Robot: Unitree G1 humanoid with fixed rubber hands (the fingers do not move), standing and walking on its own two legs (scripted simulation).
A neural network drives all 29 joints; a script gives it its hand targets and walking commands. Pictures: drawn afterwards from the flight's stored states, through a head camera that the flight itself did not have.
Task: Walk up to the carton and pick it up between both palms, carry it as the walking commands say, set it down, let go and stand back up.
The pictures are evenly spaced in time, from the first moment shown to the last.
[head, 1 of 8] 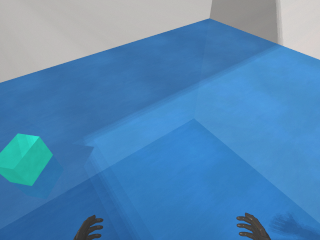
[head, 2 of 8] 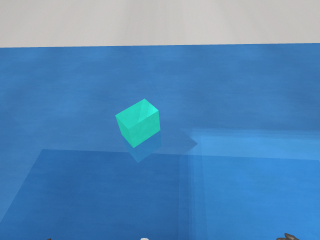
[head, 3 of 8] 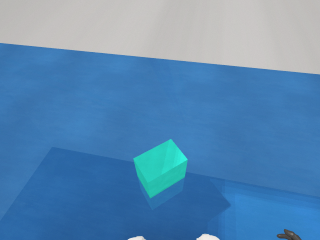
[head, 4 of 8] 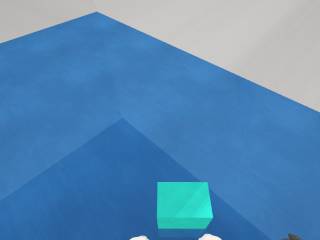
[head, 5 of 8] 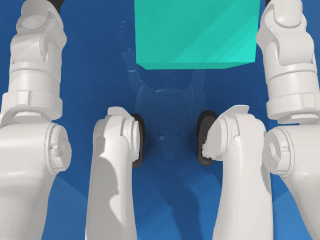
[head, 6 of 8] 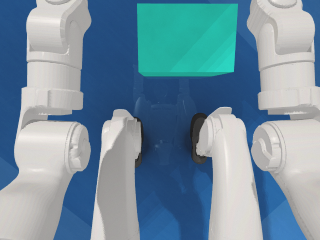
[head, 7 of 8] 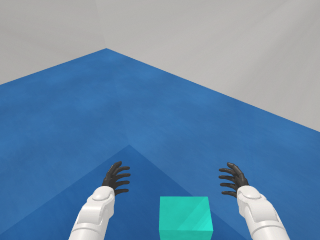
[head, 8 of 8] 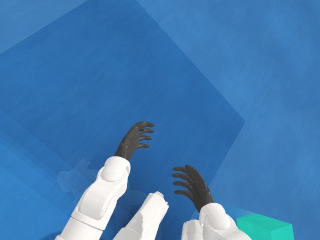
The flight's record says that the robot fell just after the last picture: yes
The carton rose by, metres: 0.03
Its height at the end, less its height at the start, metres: +0.00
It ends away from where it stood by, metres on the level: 0.00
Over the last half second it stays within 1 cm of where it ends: yes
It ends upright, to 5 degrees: yes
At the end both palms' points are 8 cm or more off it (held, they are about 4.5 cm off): yes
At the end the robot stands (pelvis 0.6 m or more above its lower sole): yes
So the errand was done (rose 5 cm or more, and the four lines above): no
